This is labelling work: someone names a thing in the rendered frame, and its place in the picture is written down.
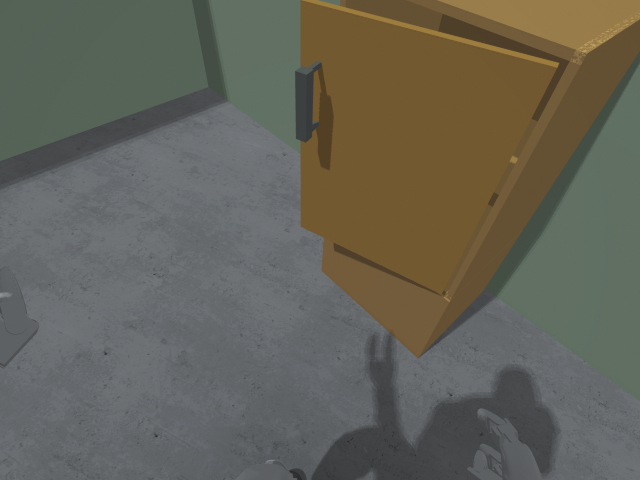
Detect robot left shin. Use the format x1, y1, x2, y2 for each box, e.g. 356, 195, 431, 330
265, 460, 290, 473

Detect left robot hand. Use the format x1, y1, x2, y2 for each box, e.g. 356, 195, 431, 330
0, 266, 39, 369

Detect cupboard door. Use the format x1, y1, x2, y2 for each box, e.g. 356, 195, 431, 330
301, 0, 559, 295

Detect right robot hand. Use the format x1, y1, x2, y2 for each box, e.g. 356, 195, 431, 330
467, 408, 543, 480

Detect handle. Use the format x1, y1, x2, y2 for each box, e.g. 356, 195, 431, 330
295, 61, 321, 143

